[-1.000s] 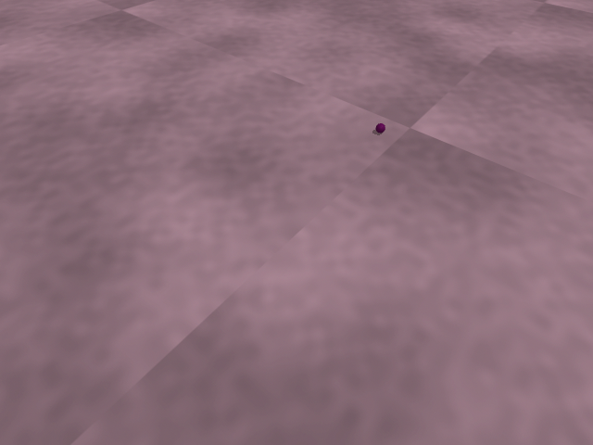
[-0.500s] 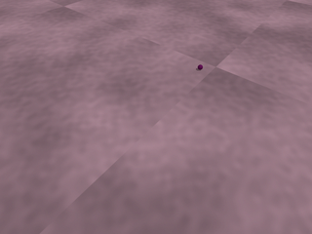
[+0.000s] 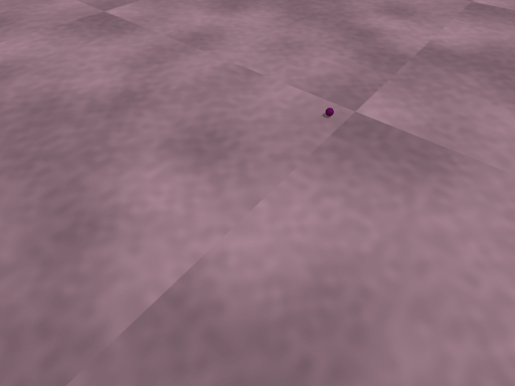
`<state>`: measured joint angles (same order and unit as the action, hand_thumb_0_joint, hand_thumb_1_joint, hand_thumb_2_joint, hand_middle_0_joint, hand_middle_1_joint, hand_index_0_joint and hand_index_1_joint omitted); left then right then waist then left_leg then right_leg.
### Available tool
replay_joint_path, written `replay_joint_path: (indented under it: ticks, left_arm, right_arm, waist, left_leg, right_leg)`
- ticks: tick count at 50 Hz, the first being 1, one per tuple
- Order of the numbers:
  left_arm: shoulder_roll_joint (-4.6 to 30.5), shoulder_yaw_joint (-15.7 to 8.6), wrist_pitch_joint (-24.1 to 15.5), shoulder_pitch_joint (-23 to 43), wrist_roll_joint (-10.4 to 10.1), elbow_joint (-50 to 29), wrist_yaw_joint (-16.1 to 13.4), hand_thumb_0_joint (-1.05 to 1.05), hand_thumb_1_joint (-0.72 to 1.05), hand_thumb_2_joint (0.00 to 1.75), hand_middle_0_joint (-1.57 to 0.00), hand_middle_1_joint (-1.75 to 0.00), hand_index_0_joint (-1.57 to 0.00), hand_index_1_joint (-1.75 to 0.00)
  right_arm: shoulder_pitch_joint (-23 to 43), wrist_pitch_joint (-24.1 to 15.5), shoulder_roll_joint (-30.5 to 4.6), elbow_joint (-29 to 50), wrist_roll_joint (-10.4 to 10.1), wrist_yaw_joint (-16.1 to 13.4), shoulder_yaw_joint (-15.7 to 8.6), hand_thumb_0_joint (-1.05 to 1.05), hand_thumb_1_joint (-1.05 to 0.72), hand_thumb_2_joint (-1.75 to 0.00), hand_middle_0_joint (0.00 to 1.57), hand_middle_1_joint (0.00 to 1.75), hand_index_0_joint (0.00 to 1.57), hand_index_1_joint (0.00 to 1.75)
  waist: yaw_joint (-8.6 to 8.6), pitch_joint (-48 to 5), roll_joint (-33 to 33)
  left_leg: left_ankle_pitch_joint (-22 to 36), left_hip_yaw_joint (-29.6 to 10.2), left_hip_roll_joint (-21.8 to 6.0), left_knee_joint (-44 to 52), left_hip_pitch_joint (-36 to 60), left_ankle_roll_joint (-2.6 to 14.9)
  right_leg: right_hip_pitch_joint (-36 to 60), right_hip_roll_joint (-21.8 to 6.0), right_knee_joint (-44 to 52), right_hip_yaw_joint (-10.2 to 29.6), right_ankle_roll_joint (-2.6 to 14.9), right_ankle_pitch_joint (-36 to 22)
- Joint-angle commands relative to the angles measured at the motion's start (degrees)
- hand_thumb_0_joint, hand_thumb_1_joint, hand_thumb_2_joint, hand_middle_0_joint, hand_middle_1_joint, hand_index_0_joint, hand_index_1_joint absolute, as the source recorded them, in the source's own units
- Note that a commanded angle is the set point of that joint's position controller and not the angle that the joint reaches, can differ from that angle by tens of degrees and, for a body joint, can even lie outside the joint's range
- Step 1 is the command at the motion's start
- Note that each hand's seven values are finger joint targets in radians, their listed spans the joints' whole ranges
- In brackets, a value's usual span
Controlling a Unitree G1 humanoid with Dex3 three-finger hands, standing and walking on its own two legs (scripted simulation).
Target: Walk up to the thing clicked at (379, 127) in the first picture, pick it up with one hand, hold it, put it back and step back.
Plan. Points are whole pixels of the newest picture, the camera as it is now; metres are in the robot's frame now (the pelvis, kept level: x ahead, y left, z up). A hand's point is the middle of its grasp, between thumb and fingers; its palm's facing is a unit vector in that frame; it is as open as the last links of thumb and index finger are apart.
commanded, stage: stand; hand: left
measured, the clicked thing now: (329, 112) +1.93 -0.44 -0.75
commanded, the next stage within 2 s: walk up in 0.12 s
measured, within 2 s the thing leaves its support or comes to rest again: neither
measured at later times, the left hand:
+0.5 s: hand (132, 322) +0.27 +0.25 -0.12, palm faces -0.23 -0.80 -0.56, open 7.4 cm
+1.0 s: hand (213, 179) +0.69 +0.15 -0.17, palm faces -0.61 -0.62 -0.50, open 7.4 cm
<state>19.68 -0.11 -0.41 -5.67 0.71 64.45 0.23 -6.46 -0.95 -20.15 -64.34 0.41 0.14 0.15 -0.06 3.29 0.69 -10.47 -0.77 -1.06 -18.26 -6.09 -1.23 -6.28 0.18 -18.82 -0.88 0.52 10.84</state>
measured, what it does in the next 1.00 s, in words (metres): walks ahead, turning right: right foot, then left foot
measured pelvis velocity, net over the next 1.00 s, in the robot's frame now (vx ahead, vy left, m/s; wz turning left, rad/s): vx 0.42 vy -0.03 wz -0.67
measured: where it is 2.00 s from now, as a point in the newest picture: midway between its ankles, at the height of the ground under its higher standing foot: (293, 219)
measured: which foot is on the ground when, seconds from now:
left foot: down 0.00-0.44, up 0.46-0.84, down 0.86-1.00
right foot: down 0.00-0.20, up 0.22-0.42, down 0.44-0.88, up 0.90-1.00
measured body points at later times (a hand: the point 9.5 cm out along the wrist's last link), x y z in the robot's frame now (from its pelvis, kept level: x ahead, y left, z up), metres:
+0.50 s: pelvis +0.09 -0.05 -0.05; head +0.06 -0.10 +0.40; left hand +0.28 +0.29 -0.09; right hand +0.09 -0.42 -0.17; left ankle +0.01 +0.11 -0.73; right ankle +0.08 -0.19 -0.75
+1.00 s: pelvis +0.42 -0.03 -0.03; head +0.46 -0.05 +0.41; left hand +0.72 +0.18 -0.14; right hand +0.26 -0.35 -0.12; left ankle +0.53 +0.01 -0.75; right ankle +0.24 -0.12 -0.65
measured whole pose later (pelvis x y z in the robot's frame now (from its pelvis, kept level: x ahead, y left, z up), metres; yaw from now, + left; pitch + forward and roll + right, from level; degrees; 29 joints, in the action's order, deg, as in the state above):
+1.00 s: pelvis +0.42 -0.03 -0.03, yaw -39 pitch +0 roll -1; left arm 29.3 -3.2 -3.8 -12.5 -0.2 53.5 -2.7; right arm -11.1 -0.5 -25.1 -46.5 1.4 6.1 -6.4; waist 4.5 6.1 -1.1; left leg -15.5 4.5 -2.7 -40.4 -25.4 0.6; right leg -26.1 -2.3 -74.4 5.4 3.9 23.4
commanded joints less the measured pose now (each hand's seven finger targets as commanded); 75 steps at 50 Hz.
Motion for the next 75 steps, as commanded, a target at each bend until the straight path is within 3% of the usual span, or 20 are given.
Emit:
replay_joint_path:
  ticks: [1,5,6,8,10,12,21,23,25,31,38,42,44,46,51,60,64,66,68,75]
  left_arm:
    - [12.4,-2.13,-1.57,2.03,-0.16,-3.42,-0.66,0.0,0.9,0.9,-0.2,-0.3,-0.2,-0.3]
    - [12.05,-2.09,-1.5,1.76,-0.29,-3.3,-0.72,0.0,0.9,0.9,-0.2,-0.3,-0.2,-0.3]
    - [21.65,-6.24,-1.62,-4.37,0.31,-8.61,1.75,0.0,0.9,0.9,-0.2,-0.3,-0.2,-0.3]
    - [19.68,-6.0,-1.79,3.9,0.37,-10.88,2.84,0.0,0.9,0.9,-0.2,-0.3,-0.2,-0.3]
    - [14.42,-5.79,-2.41,15.66,0.05,-15.38,3.07,0.0,0.9,0.9,-0.2,-0.3,-0.2,-0.3]
    - [16.64,-5.94,-2.54,8.62,0.39,-15.72,3.08,0.0,0.9,0.9,-0.2,-0.3,-0.2,-0.3]
    - [19.15,-7.9,-2.52,-15.69,-0.69,-7.5,4.78,0.0,0.9,0.9,-0.2,-0.3,-0.2,-0.3]
    - [25.99,-9.97,-3.1,-27.66,-0.3,-5.44,1.9,0.0,0.9,0.9,-0.2,-0.3,-0.2,-0.3]
    - [28.11,-9.29,-3.66,-17.91,-0.94,-9.95,0.56,0.0,0.9,0.9,-0.2,-0.3,-0.2,-0.3]
    - [24.4,-7.3,-5.88,-6.2,-1.87,-14.17,-1.57,0.0,0.9,0.9,-0.2,-0.3,-0.2,-0.3]
    - [24.89,-7.93,-7.88,-9.73,-1.35,-15.21,-1.83,0.0,0.9,0.9,-0.2,-0.3,-0.2,-0.3]
    - [24.72,-7.89,-6.92,-3.69,-0.13,-16.83,-2.71,0.0,0.9,0.9,-0.2,-0.3,-0.2,-0.3]
    - [15.21,-4.82,-6.37,-9.1,0.68,-17.45,-3.15,0.0,0.9,0.9,-0.2,-0.3,-0.2,-0.3]
    - [14.41,-3.49,-5.68,-19.54,-1.34,-16.71,-4.21,0.0,0.9,0.9,-0.2,-0.3,-0.2,-0.3]
    - [22.27,-6.88,-3.32,-16.39,-3.15,-11.25,-1.93,0.0,0.9,0.9,-0.2,-0.3,-0.2,-0.3]
    - [17.48,-5.52,-2.14,-1.19,-2.6,-18.12,-0.53,0.0,0.9,0.9,-0.2,-0.3,-0.2,-0.3]
    - [19.24,-7.42,-2.13,-19.34,-2.71,-13.97,-1.85,0.0,0.9,0.9,-0.2,-0.3,-0.2,-0.3]
    - [22.75,-10.06,-1.78,-34.61,-2.04,-10.45,-4.61,0.0,0.9,0.9,-0.2,-0.3,-0.2,-0.3]
    - [27.05,-10.55,-1.9,-20.87,-1.94,-17.61,-7.06,0.0,0.9,0.9,-0.2,-0.3,-0.2,-0.3]
    - [23.55,-8.15,-7.1,-5.86,-0.56,-21.15,-6.47,0.0,0.9,0.9,-0.2,-0.3,-0.2,-0.3]
  right_arm:
    - [1.74,-0.98,-11.34,3.61,0.1,-0.79,-2.11,0.0,-0.9,-0.9,0.2,0.3,0.2,0.3]
    - [2.03,-0.95,-11.72,3.48,0.12,-0.81,-2.16,0.0,-0.9,-0.9,0.2,0.3,0.2,0.3]
    - [3.51,-2.86,-21.89,11.85,2.06,2.14,-8.39,0.0,-0.9,-0.9,0.2,0.3,0.2,0.3]
    - [-0.7,-2.73,-19.39,10.9,2.36,3.4,-8.28,0.0,-0.9,-0.9,0.2,0.3,0.2,0.3]
    - [-9.61,-2.65,-21.04,9.95,1.69,3.31,-9.88,0.0,-0.9,-0.9,0.2,0.3,0.2,0.3]
    - [2.62,-3.22,-21.34,15.54,1.85,3.35,-10.1,0.0,-0.9,-0.9,0.2,0.3,0.2,0.3]
    - [12.28,-2.9,-18.92,20.15,2.65,5.66,-9.07,0.0,-0.9,-0.9,0.2,0.3,0.2,0.3]
    - [12.8,-2.83,-13.2,22.71,2.41,6.48,-6.28,0.0,-0.9,-0.9,0.2,0.3,0.2,0.3]
    - [14.37,-3.44,-16.88,25.0,1.68,7.79,-6.51,0.0,-0.9,-0.9,0.2,0.3,0.2,0.3]
    - [6.68,-2.11,-19.61,21.19,1.32,8.62,-6.99,0.0,-0.9,-0.9,0.2,0.3,0.2,0.3]
    - [9.97,-0.2,-16.82,25.96,2.82,10.14,-7.3,0.0,-0.9,-0.9,0.2,0.3,0.2,0.3]
    - [-9.91,-0.43,-17.82,21.45,2.0,8.95,-10.01,0.0,-0.9,-0.9,0.2,0.3,0.2,0.3]
    - [-26.97,-0.85,-24.1,17.8,2.49,6.27,-12.99,0.0,-0.9,-0.9,0.2,0.3,0.2,0.3]
    - [-8.12,-1.52,-29.87,22.69,-0.28,4.45,-13.38,0.0,-0.9,-0.9,0.2,0.3,0.2,0.3]
    - [-0.42,-2.1,-17.04,25.41,1.67,4.44,-10.4,0.0,-0.9,-0.9,0.2,0.3,0.2,0.3]
    - [-7.58,-0.89,-16.26,27.19,2.76,5.07,-10.16,0.0,-0.9,-0.9,0.2,0.3,0.2,0.3]
    - [-3.56,-0.65,-16.67,30.87,2.77,4.02,-10.78,0.0,-0.9,-0.9,0.2,0.3,0.2,0.3]
    - [-4.79,-0.28,-13.89,31.6,3.16,3.25,-9.33,0.0,-0.9,-0.9,0.2,0.3,0.2,0.3]
    - [-10.86,1.37,-19.08,32.16,2.52,2.9,-10.01,0.0,-0.9,-0.9,0.2,0.3,0.2,0.3]
    - [-10.35,2.46,-16.33,29.75,3.1,6.65,-9.04,0.0,-0.9,-0.9,0.2,0.3,0.2,0.3]
  waist:
    - [0.03,-5.86,-1.55]
    - [-0.17,-4.86,-0.73]
    - [0.62,-7.75,4.55]
    - [6.04,-0.86,0.12]
    - [12.74,-3.09,14.4]
    - [4.25,-4.1,8.32]
    - [-6.95,-4.1,-4.97]
    - [-12.88,-1.32,-24.58]
    - [-6.94,1.31,-17.38]
    - [1.25,0.91,-9.49]
    - [1.41,2.58,-3.93]
    - [11.58,-8.96,-3.95]
    - [17.61,-15.87,18.58]
    - [4.6,-11.99,28.59]
    - [2.03,-6.22,11.07]
    - [6.43,2.14,3.27]
    - [-4.0,-8.51,-0.88]
    - [-11.47,-12.92,-14.53]
    - [-3.91,-15.44,-7.44]
    - [6.45,0.1,-2.6]
  left_leg:
    - [9.19,-4.24,-6.45,2.2,1.5,2.29]
    - [7.88,-4.27,-6.35,2.47,1.21,2.25]
    - [-22.37,0.0,-5.38,-8.98,8.59,5.22]
    - [-28.69,-0.99,-4.11,-9.39,14.79,7.35]
    - [-31.85,-16.77,-20.67,7.3,22.4,13.25]
    - [-22.16,-17.55,-28.23,11.26,10.89,14.46]
    - [-28.34,15.77,-8.82,-15.68,-15.81,7.62]
    - [-31.2,12.69,0.65,-49.23,-44.3,2.27]
    - [-24.67,-4.21,-1.34,-51.83,-47.04,0.5]
    - [-7.31,-4.53,-5.54,-38.67,-31.36,1.06]
    - [6.09,-1.3,-5.23,-26.46,-23.21,-0.96]
    - [3.35,1.37,-3.39,-18.51,4.31,0.78]
    - [-15.44,-12.01,-9.66,-12.47,24.83,0.5]
    - [-38.45,-46.16,-21.87,13.63,11.37,1.35]
    - [-15.59,-8.81,-11.44,3.51,-3.15,1.6]
    - [1.05,3.97,-10.42,7.72,-1.49,1.83]
    - [39.66,10.97,-6.44,-20.73,-11.2,-3.78]
    - [-3.98,7.25,1.12,-51.51,-34.73,-5.93]
    - [-25.33,-11.27,-0.34,-71.89,-47.63,-7.75]
    - [-5.19,-3.58,-4.39,-43.72,-25.1,1.13]
  right_leg:
    - [1.36,-7.68,2.67,5.82,1.21,-9.91]
    - [0.26,-7.51,3.13,5.9,1.07,-8.7]
    - [-13.93,-8.69,1.28,17.45,5.25,19.15]
    - [-34.54,-7.29,3.74,17.3,2.31,25.84]
    - [-46.35,-0.62,-22.6,1.57,0.2,14.93]
    - [-37.91,-7.62,-34.16,2.15,0.88,15.15]
    - [1.9,-5.51,-17.02,-8.04,1.01,1.78]
    - [13.72,-11.55,-7.12,17.35,8.41,31.42]
    - [6.93,-25.64,16.99,55.24,16.54,50.58]
    - [-5.9,-15.02,8.63,23.01,8.79,22.81]
    - [-14.05,-9.78,7.81,12.04,8.34,10.05]
    - [-15.94,-10.21,-14.34,8.43,5.91,-8.77]
    - [-34.52,-0.82,-49.71,5.2,2.1,19.49]
    - [-40.89,1.92,-67.71,8.94,6.05,20.83]
    - [-30.03,-7.01,-48.37,4.15,1.28,0.99]
    - [-27.99,-5.27,-24.41,-6.8,0.52,-2.4]
    - [5.42,-0.14,-14.4,-11.69,3.07,-2.93]
    - [28.87,-9.56,-10.76,3.98,8.77,-1.66]
    - [22.67,-32.35,-2.59,45.3,21.6,20.12]
    - [-19.92,-10.9,-5.29,6.21,9.74,-11.47]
